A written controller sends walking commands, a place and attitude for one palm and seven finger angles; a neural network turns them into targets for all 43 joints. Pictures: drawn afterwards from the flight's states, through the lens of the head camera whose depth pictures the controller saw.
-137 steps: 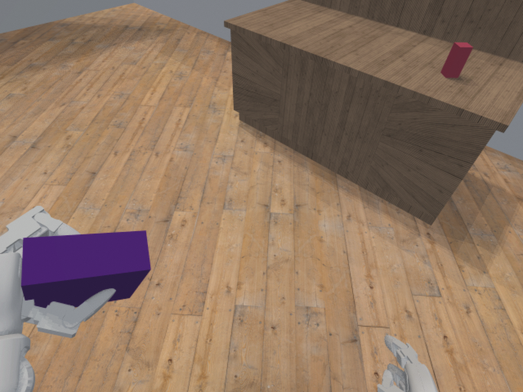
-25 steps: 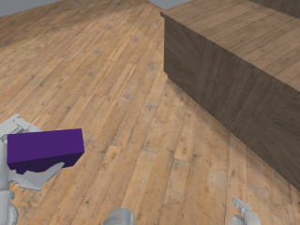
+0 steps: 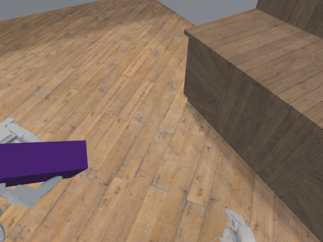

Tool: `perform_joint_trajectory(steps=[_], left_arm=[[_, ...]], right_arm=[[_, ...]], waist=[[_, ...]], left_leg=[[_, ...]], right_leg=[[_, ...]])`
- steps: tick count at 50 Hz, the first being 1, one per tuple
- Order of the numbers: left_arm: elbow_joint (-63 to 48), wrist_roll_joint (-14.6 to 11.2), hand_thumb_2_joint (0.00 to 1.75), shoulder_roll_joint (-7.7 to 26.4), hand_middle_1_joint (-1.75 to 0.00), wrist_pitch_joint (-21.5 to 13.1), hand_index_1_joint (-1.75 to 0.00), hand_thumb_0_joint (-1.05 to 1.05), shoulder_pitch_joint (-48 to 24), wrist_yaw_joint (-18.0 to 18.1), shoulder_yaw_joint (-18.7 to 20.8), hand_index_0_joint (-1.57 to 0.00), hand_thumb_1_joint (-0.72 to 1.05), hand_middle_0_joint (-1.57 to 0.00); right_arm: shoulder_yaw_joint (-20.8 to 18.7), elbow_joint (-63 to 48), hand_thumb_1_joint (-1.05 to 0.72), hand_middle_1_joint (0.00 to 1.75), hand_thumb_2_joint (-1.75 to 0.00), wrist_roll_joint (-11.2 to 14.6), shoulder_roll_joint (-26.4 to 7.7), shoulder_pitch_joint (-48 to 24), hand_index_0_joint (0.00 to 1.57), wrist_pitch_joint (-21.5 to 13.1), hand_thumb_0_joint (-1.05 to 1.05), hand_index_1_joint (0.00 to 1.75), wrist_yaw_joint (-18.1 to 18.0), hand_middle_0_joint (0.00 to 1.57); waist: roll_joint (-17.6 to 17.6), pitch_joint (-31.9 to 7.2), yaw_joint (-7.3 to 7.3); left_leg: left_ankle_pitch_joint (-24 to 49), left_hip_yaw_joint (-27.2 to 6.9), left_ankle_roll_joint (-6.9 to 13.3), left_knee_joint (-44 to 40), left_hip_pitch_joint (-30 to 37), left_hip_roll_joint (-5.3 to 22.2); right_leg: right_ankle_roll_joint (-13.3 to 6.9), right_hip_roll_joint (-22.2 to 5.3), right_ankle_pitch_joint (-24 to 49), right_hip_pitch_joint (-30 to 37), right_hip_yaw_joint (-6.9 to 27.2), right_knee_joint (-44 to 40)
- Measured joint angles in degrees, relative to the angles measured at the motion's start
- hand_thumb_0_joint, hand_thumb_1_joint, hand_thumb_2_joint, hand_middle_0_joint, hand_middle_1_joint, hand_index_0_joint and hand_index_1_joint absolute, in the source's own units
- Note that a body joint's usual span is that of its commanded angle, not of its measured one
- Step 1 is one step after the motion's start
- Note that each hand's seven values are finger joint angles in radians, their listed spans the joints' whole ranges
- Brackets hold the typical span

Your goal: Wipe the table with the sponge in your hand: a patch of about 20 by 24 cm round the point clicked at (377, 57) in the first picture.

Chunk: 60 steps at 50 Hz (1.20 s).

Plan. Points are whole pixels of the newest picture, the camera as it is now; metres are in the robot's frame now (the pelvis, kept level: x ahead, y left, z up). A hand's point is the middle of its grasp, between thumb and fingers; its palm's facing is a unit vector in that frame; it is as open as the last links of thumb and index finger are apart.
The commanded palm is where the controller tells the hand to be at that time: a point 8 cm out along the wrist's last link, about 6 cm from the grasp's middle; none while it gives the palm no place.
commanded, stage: walk to a spot facing it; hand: left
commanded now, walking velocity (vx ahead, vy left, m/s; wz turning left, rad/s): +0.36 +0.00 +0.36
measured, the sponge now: (54, 163) +0.22 +0.21 +0.17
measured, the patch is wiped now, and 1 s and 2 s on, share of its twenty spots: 0.00 0.00 0.00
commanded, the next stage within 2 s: turn to face it in 0.98 s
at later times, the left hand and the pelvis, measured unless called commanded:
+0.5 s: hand (37, 111) +0.32 +0.28 +0.18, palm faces +0.54 -0.74 -0.40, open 9.2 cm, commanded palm +0.25 +0.31 +0.18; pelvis +0.13 +0.01 -0.01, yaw +9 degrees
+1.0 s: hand (55, 94) +0.38 +0.27 +0.18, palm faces +0.62 -0.64 -0.46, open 9.2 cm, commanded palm +0.30 +0.30 +0.18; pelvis +0.25 -0.02 +0.00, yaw +21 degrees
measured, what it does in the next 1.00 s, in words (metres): walks ahead, turning left: right foot, then left foot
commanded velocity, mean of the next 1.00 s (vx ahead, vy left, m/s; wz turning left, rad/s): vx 0.31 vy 0.00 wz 0.40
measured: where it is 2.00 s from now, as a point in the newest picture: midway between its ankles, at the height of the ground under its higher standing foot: (173, 234)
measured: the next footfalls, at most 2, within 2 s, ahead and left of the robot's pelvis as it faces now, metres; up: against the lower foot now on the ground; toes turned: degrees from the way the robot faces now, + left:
right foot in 0.02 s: +0.10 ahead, -0.14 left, +0.00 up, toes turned -10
left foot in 0.36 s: +0.20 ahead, +0.13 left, +0.00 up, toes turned +18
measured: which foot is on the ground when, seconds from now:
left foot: down 0.00-0.02, up 0.04-0.34, down 0.36-0.72, up 0.74-1.00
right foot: up 0.00-0.00, down 0.02-0.36, up 0.38-0.70, down 0.72-1.00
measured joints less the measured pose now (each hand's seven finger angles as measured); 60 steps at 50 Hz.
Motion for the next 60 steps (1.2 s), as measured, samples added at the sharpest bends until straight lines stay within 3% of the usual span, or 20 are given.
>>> perform_joint_trajectory(steps=[1,4,6,8,12,17,20,22,24,29,35,37,39,41,43,50,53,55,57,60], left_arm=[[0.73,0.18,1.04,0.52,-1.39,0.43,-1.39,0.00,-0.59,0.10,0.25,-0.82,-0.43,-0.82],[4.20,0.91,1.04,-1.86,-1.39,1.83,-1.39,0.00,-5.08,0.06,-1.50,-0.82,-0.43,-0.82],[5.57,0.88,1.04,-3.82,-1.39,2.36,-1.39,0.00,-6.34,-0.02,-2.63,-0.82,-0.43,-0.82],[5.44,0.98,1.04,-4.69,-1.39,2.23,-1.39,0.00,-5.44,-0.08,-2.99,-0.82,-0.43,-0.82],[1.99,0.94,1.04,-3.05,-1.39,1.78,-1.39,0.00,-2.31,0.17,-2.64,-0.82,-0.43,-0.82],[-3.92,0.50,1.04,-0.53,-1.39,1.04,-1.39,0.00,0.01,1.91,-0.73,-0.82,-0.43,-0.82],[-3.96,0.44,1.04,0.45,-1.39,-0.02,-1.39,0.00,-2.52,2.77,0.71,-0.82,-0.43,-0.82],[-1.14,0.76,1.04,0.97,-1.39,-0.10,-1.39,0.00,-5.38,2.26,1.04,-0.82,-0.43,-0.82],[0.05,0.75,1.04,1.01,-1.39,0.68,-1.39,0.00,-6.39,1.65,1.37,-0.82,-0.43,-0.82],[-2.75,-0.09,1.04,-0.45,-1.39,0.44,-1.39,0.00,-1.96,0.64,0.45,-0.82,-0.43,-0.82],[0.52,-0.03,1.04,0.04,-1.39,0.70,-1.39,0.00,-0.41,-0.03,-0.40,-0.82,-0.43,-0.82],[2.34,0.56,1.04,0.10,-1.39,1.59,-1.39,0.00,-2.13,0.12,-0.41,-0.82,-0.43,-0.82],[4.54,0.75,1.04,-1.66,-1.39,2.66,-1.39,0.00,-5.07,0.00,-1.85,-0.82,-0.43,-0.82],[5.62,0.61,1.04,-3.33,-1.39,2.95,-1.39,0.00,-6.06,-0.07,-2.71,-0.83,-0.43,-0.82],[5.19,0.70,1.04,-4.13,-1.39,2.71,-1.39,0.00,-5.07,-0.07,-2.98,-0.83,-0.43,-0.83],[-3.13,0.31,1.04,-0.56,-1.39,1.90,-1.39,0.00,-0.09,1.09,-1.14,-0.83,-0.43,-0.83],[-6.58,-0.22,1.04,0.76,-1.39,1.49,-1.39,0.00,0.82,2.16,0.56,-0.83,-0.43,-0.83],[-7.50,-0.71,1.04,1.40,-1.39,0.84,-1.39,0.00,0.15,2.79,1.77,-0.83,-0.43,-0.83],[-4.70,-0.36,1.04,2.60,-1.39,-0.25,-1.39,0.00,-3.17,2.49,2.39,-0.83,-0.43,-0.83],[-1.51,-0.11,1.04,2.76,-1.39,0.52,-1.39,0.00,-5.01,1.46,2.86,-0.83,-0.43,-0.83]], right_arm=[[0.09,0.13,-0.90,0.30,-0.90,0.04,-0.16,0.49,0.21,0.24,0.01,0.30,-0.25,0.20],[-0.69,3.04,-0.90,0.30,-0.90,-0.11,-3.19,-1.03,0.21,1.51,0.01,0.30,-0.48,0.20],[-1.37,4.68,-0.90,0.30,-0.90,-0.16,-5.47,-2.17,0.21,2.41,0.01,0.30,-0.33,0.20],[-2.09,4.76,-0.90,0.30,-0.90,-0.18,-7.11,-2.86,0.21,3.21,0.01,0.30,-0.39,0.20],[-3.74,1.91,-0.91,0.30,-0.90,-0.29,-8.58,-2.53,0.21,3.67,0.01,0.30,-0.68,0.20],[-5.46,-2.30,-0.91,0.30,-0.90,-0.49,-9.71,-0.96,0.20,3.08,0.01,0.30,-1.15,0.20],[-6.35,-3.22,-0.91,0.30,-0.90,-0.26,-8.86,-2.17,0.20,2.27,0.01,0.30,-1.47,0.19],[-5.77,-2.16,-0.91,0.30,-0.90,0.06,-6.80,-3.54,0.20,1.88,0.01,0.30,-0.88,0.19],[-4.50,-1.50,-0.91,0.30,-0.90,0.35,-4.56,-4.20,0.20,1.49,0.01,0.30,-0.07,0.19],[-1.23,-1.27,-0.91,0.30,-0.90,0.20,-0.46,-2.78,0.20,-0.34,0.01,0.30,1.14,0.20],[0.66,0.27,-0.90,0.30,-0.90,-0.10,0.30,-0.38,0.21,-0.03,0.01,0.30,0.10,0.20],[0.59,0.77,-0.90,0.30,-0.90,-0.02,-0.65,-0.33,0.21,0.62,0.01,0.30,-0.24,0.20],[-0.12,2.81,-0.90,0.30,-0.89,-0.21,-2.86,-1.43,0.21,1.35,0.01,0.30,-0.28,0.20],[-0.84,4.25,-0.90,0.30,-0.89,-0.32,-5.04,-2.40,0.21,2.17,0.01,0.30,-0.15,0.20],[-1.73,4.27,-0.90,0.30,-0.89,-0.37,-6.74,-3.00,0.21,2.93,0.01,0.30,-0.22,0.20],[-5.15,-1.06,-0.91,0.30,-0.90,-0.71,-9.48,-1.93,0.20,3.29,0.01,0.30,-0.90,0.20],[-6.04,-3.17,-0.91,0.30,-0.90,-0.79,-10.13,-1.37,0.20,3.08,0.01,0.30,-1.05,0.19],[-6.60,-4.49,-0.91,0.30,-0.90,-0.55,-10.39,-1.79,0.20,2.54,0.01,0.30,-1.25,0.19],[-6.60,-3.29,-0.91,0.30,-0.90,-0.05,-8.12,-3.63,0.20,2.07,0.01,0.30,-0.97,0.19],[-4.46,-1.65,-0.91,0.30,-0.90,0.67,-4.38,-5.15,0.20,2.05,0.01,0.30,0.26,0.19]], waist=[[-0.27,-0.37,0.19],[0.87,0.33,0.79],[0.70,0.78,0.75],[0.00,0.94,0.02],[-3.02,1.28,-1.37],[-5.73,1.59,-0.91],[-6.24,2.31,-0.87],[-6.04,2.16,-1.39],[-5.56,1.48,-1.86],[-3.18,0.18,-1.59],[-0.05,-0.49,0.21],[0.38,-0.57,0.50],[1.09,0.11,0.49],[0.61,0.62,0.36],[-0.19,1.12,-0.43],[-5.39,2.90,-1.69],[-6.66,2.86,-1.56],[-5.93,2.77,-1.78],[-6.33,3.73,-1.93],[-6.02,2.95,-1.64]], left_leg=[[-2.13,-0.54,0.33,2.96,-0.79,-0.20],[-9.26,-3.42,1.67,23.26,-7.45,-1.74],[-8.63,-3.43,1.39,33.87,-11.55,-3.01],[-6.93,-2.35,0.94,36.81,-14.38,-2.94],[-3.80,0.94,0.98,23.76,-14.39,-1.55],[0.55,4.49,1.47,3.66,-8.08,-2.40],[5.42,4.50,4.19,4.49,-7.14,-3.12],[2.77,3.52,4.10,5.84,-7.01,-3.05],[2.31,2.61,3.63,4.29,-6.21,-2.88],[3.83,1.21,2.34,-1.69,-2.74,-2.09],[1.03,-1.51,0.23,-0.83,-0.05,-1.59],[-3.94,-2.45,1.04,7.13,-2.50,-1.72],[-8.47,-4.10,1.49,21.57,-7.37,-3.07],[-8.08,-3.74,0.99,32.97,-11.74,-4.05],[-6.50,-2.64,0.29,37.25,-14.80,-3.71],[-4.19,3.02,0.23,14.93,-12.83,-1.31],[-0.74,5.09,0.31,4.78,-8.64,-2.58],[7.76,4.36,2.26,1.84,-7.35,-3.06],[5.42,3.27,3.03,6.44,-8.54,-3.21],[2.66,2.04,2.32,5.93,-7.83,-2.65]], right_leg=[[-0.64,0.14,0.23,2.05,-0.04,-3.34],[-3.30,-0.60,2.38,2.11,-1.37,1.19],[-3.41,-1.31,0.43,3.98,-2.05,1.10],[-2.81,-1.73,0.45,6.17,-2.78,-1.23],[-2.42,-2.71,0.54,9.75,-4.34,-5.32],[-0.64,-4.11,-3.30,11.67,-4.99,-2.91],[-1.01,-3.95,-10.61,6.49,0.09,14.10],[-1.33,-1.46,-12.71,1.17,3.88,26.71],[-1.14,-0.27,-11.53,-3.48,4.89,32.29],[-0.49,-0.52,-5.18,-7.54,3.46,20.99],[0.01,0.84,-0.38,0.80,0.27,-0.81],[-2.62,0.98,4.95,2.66,-0.34,-3.42],[-4.24,0.10,3.19,2.92,-1.75,0.07],[-4.38,-0.81,1.03,4.50,-2.54,0.00],[-3.84,-1.41,1.11,6.46,-3.49,-2.14],[-2.84,-4.30,-0.04,9.88,-6.40,-4.93],[-1.52,-6.21,-3.49,9.03,-6.83,-0.27],[-0.64,-6.59,-7.95,5.20,-4.57,10.64],[-0.63,-3.87,-13.29,0.29,1.71,24.48],[-0.60,-0.29,-12.62,-5.12,5.27,31.99]])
